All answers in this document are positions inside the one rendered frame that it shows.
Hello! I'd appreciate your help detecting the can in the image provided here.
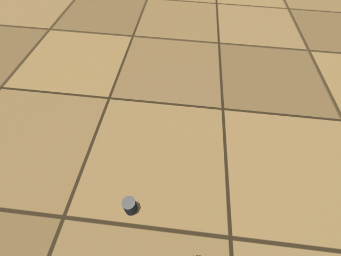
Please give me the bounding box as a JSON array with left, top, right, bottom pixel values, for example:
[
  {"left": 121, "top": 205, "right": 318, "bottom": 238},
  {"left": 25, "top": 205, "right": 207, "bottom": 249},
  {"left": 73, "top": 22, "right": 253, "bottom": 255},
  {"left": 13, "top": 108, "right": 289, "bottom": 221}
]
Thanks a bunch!
[{"left": 121, "top": 196, "right": 137, "bottom": 215}]

